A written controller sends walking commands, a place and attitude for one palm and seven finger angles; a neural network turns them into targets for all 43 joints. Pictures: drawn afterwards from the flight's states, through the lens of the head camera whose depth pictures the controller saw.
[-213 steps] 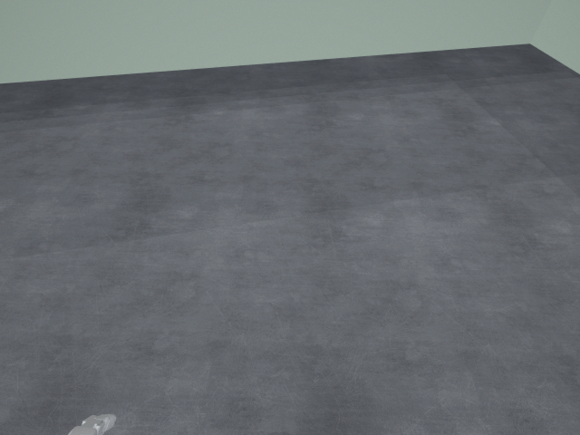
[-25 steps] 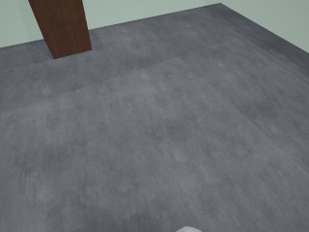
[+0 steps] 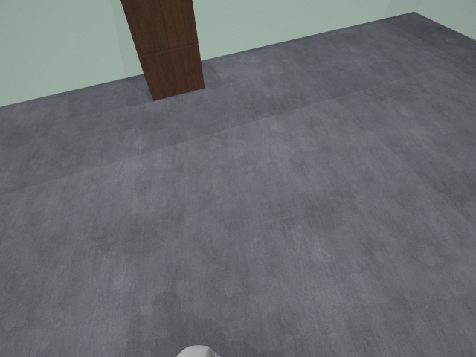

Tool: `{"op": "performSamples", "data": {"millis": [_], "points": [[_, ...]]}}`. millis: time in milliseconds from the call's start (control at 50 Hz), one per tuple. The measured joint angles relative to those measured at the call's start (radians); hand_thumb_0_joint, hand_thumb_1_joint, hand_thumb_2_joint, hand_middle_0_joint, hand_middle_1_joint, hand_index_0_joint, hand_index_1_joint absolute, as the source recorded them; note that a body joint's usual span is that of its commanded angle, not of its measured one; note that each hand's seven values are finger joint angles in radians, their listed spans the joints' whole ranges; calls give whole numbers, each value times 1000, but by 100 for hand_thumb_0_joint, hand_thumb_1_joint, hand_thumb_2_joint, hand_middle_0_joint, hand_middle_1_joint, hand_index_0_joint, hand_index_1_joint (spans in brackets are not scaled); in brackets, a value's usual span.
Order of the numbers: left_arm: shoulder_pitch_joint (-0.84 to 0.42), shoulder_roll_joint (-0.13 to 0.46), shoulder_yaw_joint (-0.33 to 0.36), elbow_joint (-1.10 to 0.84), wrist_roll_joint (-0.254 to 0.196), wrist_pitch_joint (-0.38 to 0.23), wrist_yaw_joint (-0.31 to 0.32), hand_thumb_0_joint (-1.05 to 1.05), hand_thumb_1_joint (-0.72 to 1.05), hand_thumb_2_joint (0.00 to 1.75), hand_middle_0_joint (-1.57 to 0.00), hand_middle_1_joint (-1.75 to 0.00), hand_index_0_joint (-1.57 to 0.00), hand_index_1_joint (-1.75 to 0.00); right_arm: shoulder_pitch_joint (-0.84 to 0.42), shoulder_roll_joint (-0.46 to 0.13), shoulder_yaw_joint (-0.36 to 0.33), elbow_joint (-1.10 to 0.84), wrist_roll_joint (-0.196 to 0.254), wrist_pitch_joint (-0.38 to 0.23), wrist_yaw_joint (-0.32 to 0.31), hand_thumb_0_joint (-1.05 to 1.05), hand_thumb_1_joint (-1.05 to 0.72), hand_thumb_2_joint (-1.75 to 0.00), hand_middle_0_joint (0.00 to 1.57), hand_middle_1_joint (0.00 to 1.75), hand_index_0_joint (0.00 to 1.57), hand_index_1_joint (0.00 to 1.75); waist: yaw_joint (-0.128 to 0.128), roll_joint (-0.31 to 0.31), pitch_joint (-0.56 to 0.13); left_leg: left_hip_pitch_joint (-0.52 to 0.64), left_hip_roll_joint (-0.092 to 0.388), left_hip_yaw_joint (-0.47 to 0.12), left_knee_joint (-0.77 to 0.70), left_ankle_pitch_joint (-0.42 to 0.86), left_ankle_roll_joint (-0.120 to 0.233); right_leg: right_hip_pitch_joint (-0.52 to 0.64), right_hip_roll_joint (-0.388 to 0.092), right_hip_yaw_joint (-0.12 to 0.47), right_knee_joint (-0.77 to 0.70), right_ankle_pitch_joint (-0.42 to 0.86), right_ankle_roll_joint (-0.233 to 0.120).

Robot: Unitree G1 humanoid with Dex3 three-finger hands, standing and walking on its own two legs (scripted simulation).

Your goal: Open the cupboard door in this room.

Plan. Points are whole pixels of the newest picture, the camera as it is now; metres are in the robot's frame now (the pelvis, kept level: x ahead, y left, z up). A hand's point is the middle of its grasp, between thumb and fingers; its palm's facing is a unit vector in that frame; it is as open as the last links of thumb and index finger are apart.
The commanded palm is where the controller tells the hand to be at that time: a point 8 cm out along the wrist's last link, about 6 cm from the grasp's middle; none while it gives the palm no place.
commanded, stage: stand and wait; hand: left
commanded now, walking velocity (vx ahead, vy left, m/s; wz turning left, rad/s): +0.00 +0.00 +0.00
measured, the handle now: out of the picture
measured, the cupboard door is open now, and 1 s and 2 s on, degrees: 0 0 0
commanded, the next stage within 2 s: turn or walk to find it in 0.16 s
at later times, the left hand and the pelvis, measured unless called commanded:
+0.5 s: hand out of the picture +0.00 +0.22 -0.17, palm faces +0.16 -0.96 -0.25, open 7.4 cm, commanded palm none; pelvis -0.03 +0.02 -0.01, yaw +6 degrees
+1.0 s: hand out of the picture -0.08 +0.25 -0.17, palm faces +0.25 -0.95 -0.21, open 7.4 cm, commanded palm none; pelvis -0.06 +0.06 +0.00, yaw +12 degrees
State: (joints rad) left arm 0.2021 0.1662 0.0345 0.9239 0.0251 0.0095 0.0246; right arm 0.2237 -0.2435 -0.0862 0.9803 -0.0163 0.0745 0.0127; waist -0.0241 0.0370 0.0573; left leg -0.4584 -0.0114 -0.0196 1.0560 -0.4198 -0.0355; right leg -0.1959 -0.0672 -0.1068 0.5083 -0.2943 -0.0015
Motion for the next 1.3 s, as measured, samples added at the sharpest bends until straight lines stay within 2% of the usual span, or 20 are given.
{"op": "performSamples", "data": {"millis": [100, 160, 220, 300, 380, 440, 480, 520, 580, 620, 700, 760, 800, 840, 900, 1040, 1120, 1180, 1220, 1300], "points": [[33, 13, 0, 41, 3, -3, -3, 0, 90, 90, -20, -30, -21, -30, -16, 12, 18, 21, 6, -10, -7, 1, -91, -90, 19, 29, 19, 29, 24, -29, 6, 120, 37, 34, -269, -3, -7, -2, -24, -15, 14, -7, 16], [58, 24, 2, 72, -7, 5, -2, 0, 90, 90, -20, -30, -21, -30, -28, 22, 33, 30, 6, -33, -10, 1, -91, -90, 19, 29, 19, 29, 36, -37, 3, 220, 46, 50, -494, 130, 14, -27, -26, -22, 70, -34, 37], [70, 47, 6, 114, -15, 30, 3, 0, 91, 90, -20, -30, -20, -30, -46, 59, 50, 45, 2, -51, -16, 1, -91, -90, 19, 29, 19, 29, 54, -83, 7, 231, 26, 75, -493, 112, 43, -59, -37, 20, 165, -134, 46], [64, 51, 7, 147, -19, 47, -4, 0, 91, 90, -20, -30, -20, -30, -56, 87, 62, 48, 0, -59, -29, 0, -91, -90, 20, 29, 20, 30, 43, -73, 4, 243, 23, 61, -544, 145, 52, -98, -12, 41, 294, -206, 49], [48, 39, 8, 133, -20, 35, -8, 0, 91, 90, -20, -30, -20, -30, -64, 74, 55, 51, 0, -53, -28, 0, -92, -90, 20, 29, 20, 30, 34, -49, 1, 232, 14, 38, -573, 180, 51, -91, 4, 44, 239, -178, 54], [40, 31, 7, 111, -20, 17, -7, 0, 91, 90, -20, -30, -20, -30, -59, 60, 47, 48, 3, -45, -23, 0, -92, -90, 20, 29, 20, 30, 31, -37, -6, 204, 0, 20, -551, 184, 43, -41, 12, 37, 86, -67, 55], [34, 20, 7, 101, -13, 3, -3, 0, 91, 90, -20, -30, -20, -30, -53, 44, 38, 45, 9, -37, -18, 0, -92, -90, 20, 29, 20, 30, 29, -17, -7, 170, -2, 5, -492, 160, 36, -24, 16, 22, 34, -6, 27], [34, 8, 5, 85, -6, -2, -4, 0, 91, 90, -20, -30, -20, -30, -43, 30, 27, 44, 7, -19, -13, 0, -91, -90, 20, 29, 20, 30, 28, -2, -12, 112, -7, -1, -338, 37, 31, -24, 9, -4, 45, -11, 4], [39, -3, 4, 67, -1, -2, -2, 0, 91, 90, -20, -30, -20, -30, -39, 15, 13, 43, 4, -1, -2, 1, -91, -90, 20, 29, 20, 30, 30, -1, -14, 31, -3, 12, -81, -5, 22, -10, -5, -30, 24, -3, 0], [39, -3, 4, 63, 3, 0, 0, 0, 91, 90, -20, -30, -20, -30, -37, 11, 10, 38, 3, 0, 1, 1, -91, -90, 20, 29, 20, 30, 27, -10, -11, 23, 11, 29, -37, -10, 12, -5, -17, -43, 13, 5, 5], [38, 8, 4, 66, 8, -3, -2, 0, 90, 90, -20, -30, -20, -30, -36, 17, 16, 34, 7, -7, -1, 1, -91, -90, 19, 29, 20, 29, 33, -38, -3, 94, 34, 58, -196, -24, 3, -13, -42, -57, 19, 11, 20], [46, 19, 4, 78, 0, 1, -3, 0, 90, 90, -20, -30, -21, -30, -34, 22, 29, 29, 7, -29, -4, 1, -91, -90, 19, 29, 19, 29, 36, -44, -5, 198, 46, 69, -447, 111, 7, -41, -50, -64, 69, -8, 41], [46, 35, 8, 93, -9, 15, -1, 0, 90, 90, -20, -30, -20, -30, -39, 42, 37, 36, 2, -44, -8, 1, -91, -90, 19, 29, 19, 29, 43, -74, 1, 204, 29, 85, -457, 122, 38, -70, -65, -37, 135, -70, 50], [47, 46, 10, 115, -11, 34, 2, 0, 91, 90, -20, -30, -20, -30, -39, 65, 50, 42, -2, -54, -16, 1, -91, -90, 19, 29, 19, 29, 46, -89, 1, 217, 22, 100, -471, 109, 63, -103, -46, 15, 232, -161, 48], [44, 49, 9, 144, -11, 42, -2, 0, 91, 90, -20, -30, -20, -30, -33, 88, 62, 54, -2, -64, -34, 1, -91, -90, 20, 29, 20, 30, 40, -81, -5, 244, 15, 100, -540, 144, 74, -130, -19, 53, 332, -171, 43], [21, 28, 4, 142, -18, 35, -4, 0, 91, 90, -19, -30, -20, -30, -17, 75, 57, 77, -1, -59, -33, 0, -93, -90, 20, 29, 20, 30, 19, -47, -12, 245, -6, 76, -618, 212, 81, -91, 2, 59, 247, -163, 54], [5, 16, 4, 121, -19, 22, -1, 0, 91, 90, -19, -30, -20, -30, -3, 66, 47, 79, 1, -47, -26, 0, -92, -90, 20, 29, 20, 30, 9, -31, -17, 208, -20, 57, -594, 221, 70, -36, 14, 51, 99, -83, 50], [-1, -4, 1, 107, -12, 5, 3, 0, 91, 90, -20, -30, -20, -30, 7, 48, 35, 77, 8, -33, -18, 1, -91, -90, 20, 29, 20, 30, 4, 7, -15, 161, -15, 27, -506, 162, 49, -4, 28, 20, 23, -6, 5], [7, -11, 1, 89, -9, -1, 2, 0, 91, 90, -20, -30, -20, -30, 13, 41, 25, 75, 4, -13, -12, 1, -91, -90, 20, 29, 20, 30, 8, 9, -20, 99, -20, 19, -333, 36, 35, -4, 19, 1, 23, -10, -14], [20, -19, 1, 71, -4, 1, 3, 0, 91, 90, -20, -30, -20, -30, 7, 26, 8, 63, 1, 3, 0, 1, -91, -90, 20, 29, 20, 30, 7, 7, -14, 7, 4, 19, -21, 18, 11, 7, 4, -29, -4, 10, -16]]}}
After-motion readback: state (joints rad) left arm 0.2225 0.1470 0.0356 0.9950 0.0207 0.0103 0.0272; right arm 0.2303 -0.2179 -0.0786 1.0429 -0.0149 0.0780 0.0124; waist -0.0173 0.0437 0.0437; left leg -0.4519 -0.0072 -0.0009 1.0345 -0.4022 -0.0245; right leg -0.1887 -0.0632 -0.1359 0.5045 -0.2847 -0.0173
